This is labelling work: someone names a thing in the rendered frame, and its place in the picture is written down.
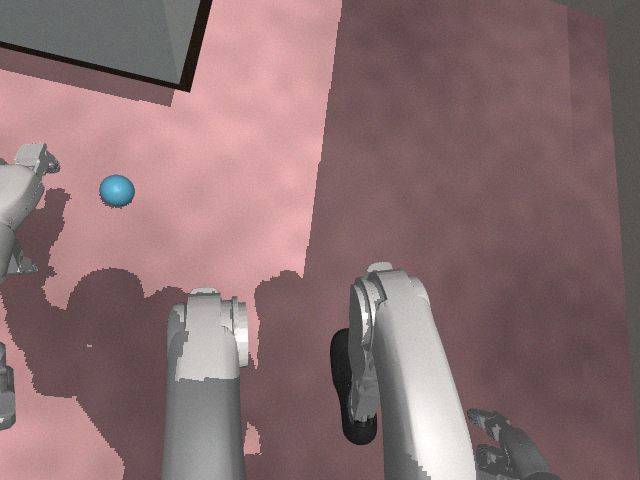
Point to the right robot hand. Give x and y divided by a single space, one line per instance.
518 457

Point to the right robot foot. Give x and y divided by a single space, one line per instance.
357 432

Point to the left robot arm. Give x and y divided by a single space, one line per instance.
7 391

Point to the ball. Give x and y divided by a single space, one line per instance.
117 190

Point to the left robot hand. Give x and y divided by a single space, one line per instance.
20 191

